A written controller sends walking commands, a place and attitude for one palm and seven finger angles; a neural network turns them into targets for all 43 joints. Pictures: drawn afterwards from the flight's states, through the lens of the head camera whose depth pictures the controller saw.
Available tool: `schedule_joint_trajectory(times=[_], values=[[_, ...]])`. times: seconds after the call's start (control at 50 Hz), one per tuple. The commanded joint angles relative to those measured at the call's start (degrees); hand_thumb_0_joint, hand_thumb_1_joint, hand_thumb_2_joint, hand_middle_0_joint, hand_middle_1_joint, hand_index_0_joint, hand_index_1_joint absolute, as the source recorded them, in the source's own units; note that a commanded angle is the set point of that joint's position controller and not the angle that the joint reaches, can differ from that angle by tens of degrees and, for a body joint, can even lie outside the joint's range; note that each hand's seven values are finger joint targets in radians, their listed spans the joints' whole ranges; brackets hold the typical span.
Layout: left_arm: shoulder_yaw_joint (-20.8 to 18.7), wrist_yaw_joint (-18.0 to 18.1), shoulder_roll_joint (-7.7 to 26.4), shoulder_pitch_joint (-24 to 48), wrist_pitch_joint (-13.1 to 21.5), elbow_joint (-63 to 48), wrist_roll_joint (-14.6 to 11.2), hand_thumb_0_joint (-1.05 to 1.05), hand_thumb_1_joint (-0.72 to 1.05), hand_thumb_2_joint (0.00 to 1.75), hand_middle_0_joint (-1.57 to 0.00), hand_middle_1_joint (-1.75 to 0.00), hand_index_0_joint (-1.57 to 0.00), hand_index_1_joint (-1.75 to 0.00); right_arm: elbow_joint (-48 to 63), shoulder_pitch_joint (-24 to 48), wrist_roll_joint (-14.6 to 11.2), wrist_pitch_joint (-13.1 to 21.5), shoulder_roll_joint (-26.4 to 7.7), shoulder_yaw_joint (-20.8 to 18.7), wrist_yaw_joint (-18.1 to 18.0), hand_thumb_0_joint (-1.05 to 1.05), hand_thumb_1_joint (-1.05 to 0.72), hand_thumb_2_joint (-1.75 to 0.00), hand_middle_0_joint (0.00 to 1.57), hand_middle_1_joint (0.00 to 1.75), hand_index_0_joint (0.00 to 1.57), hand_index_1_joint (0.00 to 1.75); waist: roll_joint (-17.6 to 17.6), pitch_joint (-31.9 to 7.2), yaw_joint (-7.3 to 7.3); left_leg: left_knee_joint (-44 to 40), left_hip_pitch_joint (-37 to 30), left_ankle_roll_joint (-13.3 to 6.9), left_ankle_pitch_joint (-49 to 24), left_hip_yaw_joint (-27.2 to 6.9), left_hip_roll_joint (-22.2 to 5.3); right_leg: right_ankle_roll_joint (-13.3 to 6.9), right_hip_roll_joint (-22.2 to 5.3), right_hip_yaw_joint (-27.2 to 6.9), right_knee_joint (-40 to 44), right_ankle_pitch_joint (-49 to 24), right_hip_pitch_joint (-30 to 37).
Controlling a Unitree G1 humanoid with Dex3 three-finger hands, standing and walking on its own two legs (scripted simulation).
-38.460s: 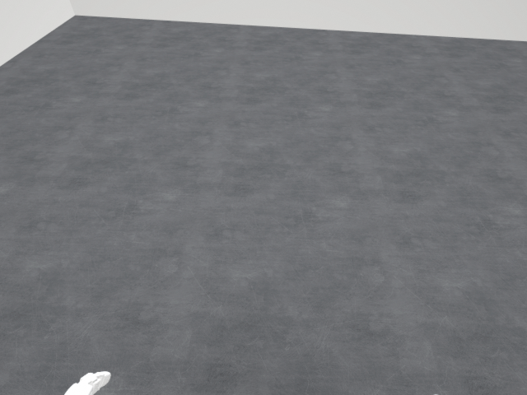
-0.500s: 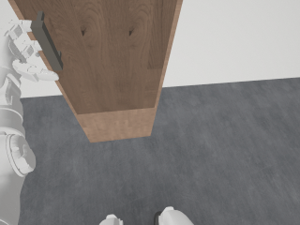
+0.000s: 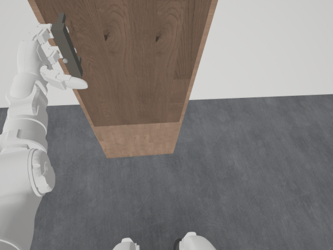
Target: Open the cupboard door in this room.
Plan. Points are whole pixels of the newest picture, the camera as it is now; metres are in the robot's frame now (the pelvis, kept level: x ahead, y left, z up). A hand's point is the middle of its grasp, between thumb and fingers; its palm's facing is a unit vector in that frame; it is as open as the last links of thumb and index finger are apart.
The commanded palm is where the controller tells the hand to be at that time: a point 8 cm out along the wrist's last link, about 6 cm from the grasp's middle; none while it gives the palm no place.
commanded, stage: slide the fingers in behind the handle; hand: left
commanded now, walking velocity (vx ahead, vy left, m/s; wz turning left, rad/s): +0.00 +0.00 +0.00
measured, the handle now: (70, 47) +0.56 +0.20 +0.12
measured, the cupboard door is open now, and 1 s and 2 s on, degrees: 0 0 8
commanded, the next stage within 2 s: close the thumb around the handle in 0.68 s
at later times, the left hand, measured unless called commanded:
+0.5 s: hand (79, 60) +0.52 +0.17 +0.12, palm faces +0.06 -1.00 -0.01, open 13.8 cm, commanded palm +0.50 +0.20 +0.12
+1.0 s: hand (78, 59) +0.52 +0.17 +0.12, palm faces +0.04 -1.00 -0.01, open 12.4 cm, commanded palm +0.50 +0.21 +0.12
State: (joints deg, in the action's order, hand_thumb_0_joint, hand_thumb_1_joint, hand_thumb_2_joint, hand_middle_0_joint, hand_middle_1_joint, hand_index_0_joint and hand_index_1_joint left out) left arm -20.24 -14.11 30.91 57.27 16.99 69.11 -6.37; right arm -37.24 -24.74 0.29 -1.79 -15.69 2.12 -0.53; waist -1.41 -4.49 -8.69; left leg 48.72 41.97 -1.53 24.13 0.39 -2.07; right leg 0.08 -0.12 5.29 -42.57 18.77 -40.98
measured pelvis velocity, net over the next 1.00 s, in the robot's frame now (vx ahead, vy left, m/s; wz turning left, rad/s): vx -0.01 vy -0.01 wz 0.01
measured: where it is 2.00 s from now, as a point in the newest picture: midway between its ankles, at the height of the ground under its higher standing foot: outside the picture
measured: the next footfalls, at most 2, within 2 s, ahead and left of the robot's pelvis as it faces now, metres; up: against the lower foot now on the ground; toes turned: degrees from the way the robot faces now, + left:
none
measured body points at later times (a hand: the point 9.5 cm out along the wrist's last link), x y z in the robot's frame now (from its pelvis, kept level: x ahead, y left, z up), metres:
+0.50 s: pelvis -0.01 -0.01 +0.00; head +0.10 +0.00 +0.44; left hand +0.51 +0.22 +0.12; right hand -0.02 -0.27 -0.11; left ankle -0.01 +0.10 -0.70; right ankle +0.01 -0.13 -0.70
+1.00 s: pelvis -0.01 -0.01 +0.00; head +0.11 +0.00 +0.43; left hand +0.51 +0.23 +0.12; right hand -0.02 -0.28 -0.11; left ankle -0.01 +0.10 -0.70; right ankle +0.01 -0.13 -0.70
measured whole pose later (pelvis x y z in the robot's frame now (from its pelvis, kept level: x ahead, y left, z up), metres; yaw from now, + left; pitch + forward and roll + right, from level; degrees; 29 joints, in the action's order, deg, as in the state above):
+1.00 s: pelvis -0.01 -0.01 +0.00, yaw +0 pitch +17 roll -3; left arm -19.3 -10.5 29.7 60.4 18.4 72.3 -5.4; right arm -38.2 -24.5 0.4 0.0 -16.2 2.0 -0.4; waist -1.6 -3.7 -9.5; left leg 48.4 42.6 -0.9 23.2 0.0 -2.0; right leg -0.6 -0.1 5.5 -43.2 18.6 -42.0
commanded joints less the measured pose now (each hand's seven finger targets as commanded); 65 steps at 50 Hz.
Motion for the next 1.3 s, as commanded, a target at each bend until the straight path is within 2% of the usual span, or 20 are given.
schedule_joint_trajectory(times=[0.0,0.06,0.12,0.18,0.22,0.28,0.36,0.38,0.46,0.52,0.54,0.58,0.64,0.7,0.76,0.82,0.88,0.92,1.2,1.28], values=[[2.4,0.9,6.7,31.7,4.1,-12.6,0.5,0.00,-0.50,0.30,-0.30,-1.20,-0.30,-1.20,1.7,-9.6,0.3,1.2,-9.9,-4.2,-0.3,0.00,-0.90,-0.90,0.20,0.30,0.20,0.30,-8.9,-23.4,-3.66,-4.6,-22.8,1.1,-26.1,-5.3,-0.1,-1.3,3.0,-1.7,2.4,-14.2,2.9],[3.3,2.0,5.3,33.5,3.8,-10.8,0.7,0.00,-0.50,0.30,-0.30,-1.20,-0.30,-1.20,1.3,-9.7,0.3,1.6,-10.0,-4.1,-0.4,0.00,-0.90,-0.90,0.20,0.30,0.20,0.30,-6.0,-22.0,-5.02,-5.0,-20.8,0.6,-22.7,-5.1,0.1,-1.0,3.0,-1.8,2.8,-13.3,2.9],[6.2,2.7,1.8,36.4,4.3,-12.0,1.0,0.00,-0.50,0.30,-0.30,-1.20,-0.30,-1.20,0.9,-10.0,0.5,2.3,-9.8,-4.1,-0.1,0.00,-0.90,-0.90,0.20,0.30,0.20,0.30,-8.3,-22.9,-5.58,-4.9,-22.7,0.8,-22.7,-5.7,0.2,-1.3,2.8,-1.7,2.5,-12.2,1.2],[5.4,3.2,3.2,36.9,4.5,-11.3,1.6,0.00,-0.50,0.30,-0.30,-1.20,-0.30,-1.20,0.2,-10.4,0.7,2.6,-10.0,-4.2,0.0,0.00,-0.90,-0.90,0.20,0.30,0.20,0.30,-8.0,-24.1,-5.37,-4.6,-22.5,0.9,-22.2,-5.9,0.3,-1.3,2.8,-1.9,2.5,-12.1,1.5],[8.4,2.9,-1.4,36.5,4.6,-11.0,1.0,0.00,-0.50,0.30,-0.30,-1.20,-0.30,-1.20,0.2,-10.3,0.8,3.1,-9.6,-4.2,0.3,0.00,-0.90,-0.90,0.20,0.30,0.20,0.30,-8.2,-24.1,-5.97,-4.4,-23.8,0.9,-23.3,-6.0,0.3,-1.4,2.9,-1.6,2.5,-12.4,0.7],[7.2,3.0,-0.1,37.3,5.1,-12.1,0.5,0.00,-0.50,0.30,-0.30,-1.20,-0.30,-1.20,-0.3,-10.2,0.8,3.2,-9.8,-4.3,0.4,0.00,-0.90,-0.90,0.20,0.30,0.20,0.30,-8.9,-25.7,-5.35,-4.3,-24.4,1.1,-23.7,-6.0,0.4,-1.4,3.0,-1.7,2.4,-13.0,1.6],[-0.1,5.2,7.0,34.8,5.2,-10.6,-0.1,0.00,-0.50,0.30,-0.30,-1.20,-0.30,-1.20,0.4,-10.2,0.7,3.3,-9.8,-3.9,0.3,0.00,-0.90,-0.90,0.20,0.30,0.20,0.30,-5.9,-26.4,-3.10,-4.8,-20.0,0.6,-23.3,-4.8,1.0,-1.2,2.9,-2.1,2.1,-15.7,6.9],[3.5,5.0,3.5,34.1,5.3,-10.5,0.8,0.00,-0.50,0.30,-0.30,-1.20,-0.30,-1.20,0.8,-9.5,0.6,3.4,-9.4,-3.8,0.5,0.00,-0.90,-0.90,0.20,0.30,0.20,0.30,-7.0,-24.5,-3.95,-4.9,-19.5,0.5,-22.5,-4.3,1.1,-1.1,2.8,-2.2,2.3,-15.4,5.9],[1.7,5.0,6.5,32.4,6.5,-11.4,2.0,0.00,-0.50,0.30,-0.30,-1.20,-0.30,-1.20,1.4,-9.5,0.6,3.0,-9.7,-4.0,0.5,0.00,-0.90,-0.90,0.20,0.30,0.20,0.30,-6.5,-24.6,-3.05,-4.9,-18.7,0.3,-21.2,-3.8,1.3,-1.3,2.8,-2.7,2.5,-15.5,7.3],[3.9,4.1,4.1,33.4,6.1,-10.4,1.5,0.00,-0.50,0.30,-0.30,-1.20,-0.30,-1.20,1.5,-9.5,0.4,3.1,-9.6,-3.9,0.2,0.00,-0.90,-0.90,0.20,0.30,0.20,0.30,-4.8,-21.6,-4.55,-5.3,-17.1,-0.1,-18.7,-3.5,1.3,-1.1,2.8,-2.8,3.1,-14.6,6.9],[1.7,4.2,7.0,33.8,6.2,-11.1,1.5,0.00,-0.50,0.30,-0.30,-1.20,-0.30,-1.20,1.2,-9.7,0.3,3.0,-10.0,-4.1,0.0,0.00,-0.90,-0.90,0.20,0.30,0.20,0.30,-4.6,-23.4,-4.12,-5.2,-17.3,-0.1,-19.0,-3.5,1.2,-1.0,2.7,-3.1,3.0,-15.1,7.7],[1.6,3.7,7.3,33.2,5.7,-9.9,1.6,0.00,-0.50,0.30,-0.30,-1.20,-0.30,-1.20,1.3,-9.7,0.2,2.9,-10.0,-4.0,-0.2,0.00,-0.90,-0.90,0.20,0.30,0.20,0.30,-5.0,-23.8,-3.93,-5.2,-17.2,-0.1,-18.8,-3.5,1.3,-1.1,2.6,-3.1,3.0,-15.0,7.9],[3.3,3.3,5.0,34.4,5.8,-11.7,1.1,0.00,-0.50,0.30,-0.30,-1.20,-0.30,-1.20,1.1,-9.9,0.3,3.0,-9.7,-4.1,-0.2,0.00,-0.90,-0.90,0.20,0.30,0.20,0.30,-7.0,-25.8,-4.39,-4.8,-19.6,0.0,-21.1,-3.4,1.2,-0.9,2.7,-3.0,2.9,-16.2,7.1],[1.2,3.4,7.7,34.1,4.9,-9.5,0.8,0.00,-0.50,0.30,-0.30,-1.20,-0.30,-1.20,0.8,-10.1,0.2,2.8,-10.0,-3.9,-0.4,0.00,-0.90,-0.90,0.20,0.30,0.20,0.30,-3.7,-23.3,-4.55,-5.3,-16.2,-0.3,-18.4,-3.2,1.3,-0.7,2.7,-3.4,3.6,-15.4,8.7],[1.8,3.1,7.1,33.6,5.0,-9.9,0.9,0.00,-0.50,0.30,-0.30,-1.20,-0.30,-1.20,1.0,-9.8,0.0,2.8,-9.9,-3.9,-0.5,0.00,-0.90,-0.90,0.20,0.30,0.20,0.30,-6.0,-24.1,-4.27,-5.1,-17.4,-0.2,-19.6,-3.2,1.4,-0.9,2.6,-3.3,3.3,-16.1,8.1],[1.0,3.2,7.9,34.0,4.8,-8.8,0.7,0.00,-0.33,0.37,-0.31,-1.22,-0.31,-1.22,0.9,-10.2,0.1,2.8,-10.0,-3.8,-0.6,0.00,-0.90,-0.90,0.20,0.30,0.20,0.30,-4.0,-22.7,-4.69,-5.1,-16.3,-0.4,-18.4,-3.2,1.4,-0.8,2.6,-3.3,3.6,-15.1,8.1],[2.4,3.0,6.7,33.8,4.7,-9.1,0.9,0.00,-0.16,0.44,-0.32,-1.24,-0.32,-1.24,1.2,-9.7,0.1,2.8,-9.9,-3.8,-0.6,0.00,-0.90,-0.90,0.20,0.30,0.20,0.30,-6.4,-22.8,-4.58,-5.3,-17.1,-0.1,-19.0,-3.4,1.3,-0.9,2.5,-3.1,3.4,-14.9,6.9],[1.5,3.2,7.0,33.8,4.8,-8.8,0.6,0.00,-0.05,0.49,-0.33,-1.25,-0.33,-1.25,1.1,-10.1,0.2,2.8,-10.0,-3.8,-0.6,0.00,-0.90,-0.90,0.20,0.30,0.20,0.30,-4.5,-22.6,-4.75,-5.1,-17.0,-0.3,-19.1,-3.6,1.3,-0.9,2.7,-3.0,3.4,-14.8,7.1],[1.4,3.8,7.6,34.9,5.0,-10.6,1.3,0.00,0.73,0.83,-0.39,-1.33,-0.39,-1.33,1.0,-10.5,0.4,2.6,-10.2,-4.1,-0.4,0.00,-0.90,-0.90,0.20,0.30,0.20,0.30,-6.5,-25.0,-4.36,-5.0,-19.2,0.2,-20.7,-4.3,0.9,-1.0,2.7,-2.6,2.9,-14.2,5.7],[4.4,3.9,3.3,34.2,5.4,-11.2,1.2,0.00,0.90,0.90,-0.40,-1.35,-0.40,-1.35,0.9,-10.1,0.6,2.5,-9.8,-4.2,0.1,0.00,-0.90,-0.90,0.20,0.30,0.20,0.30,-8.3,-24.3,-4.61,-4.8,-21.7,0.7,-22.8,-4.9,0.6,-1.1,2.9,-2.0,2.6,-13.7,3.1]])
